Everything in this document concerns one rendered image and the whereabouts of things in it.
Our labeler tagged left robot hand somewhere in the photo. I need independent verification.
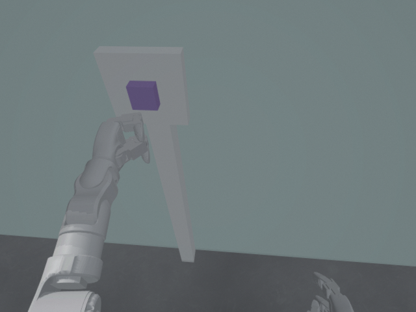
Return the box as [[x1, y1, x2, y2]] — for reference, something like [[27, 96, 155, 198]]
[[92, 112, 150, 171]]

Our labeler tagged robot left forearm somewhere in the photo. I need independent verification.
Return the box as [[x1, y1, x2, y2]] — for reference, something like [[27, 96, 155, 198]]
[[28, 158, 120, 312]]

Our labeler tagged panel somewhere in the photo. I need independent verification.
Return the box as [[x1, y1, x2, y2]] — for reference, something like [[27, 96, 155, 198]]
[[93, 46, 196, 262]]

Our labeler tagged left robot upper arm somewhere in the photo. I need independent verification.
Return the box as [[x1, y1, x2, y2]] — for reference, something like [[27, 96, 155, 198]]
[[31, 291, 101, 312]]

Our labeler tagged right robot hand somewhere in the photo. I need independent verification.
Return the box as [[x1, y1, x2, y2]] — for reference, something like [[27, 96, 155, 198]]
[[307, 272, 354, 312]]

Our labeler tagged button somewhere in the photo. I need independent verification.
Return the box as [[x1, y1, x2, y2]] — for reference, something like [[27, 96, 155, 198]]
[[126, 81, 160, 111]]

